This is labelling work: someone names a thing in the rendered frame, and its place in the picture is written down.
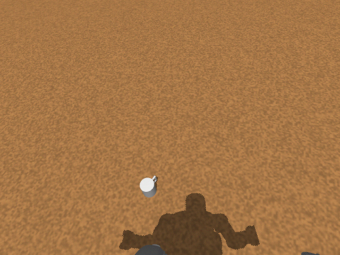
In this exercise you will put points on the mug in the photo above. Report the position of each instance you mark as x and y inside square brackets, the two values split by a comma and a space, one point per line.
[147, 186]

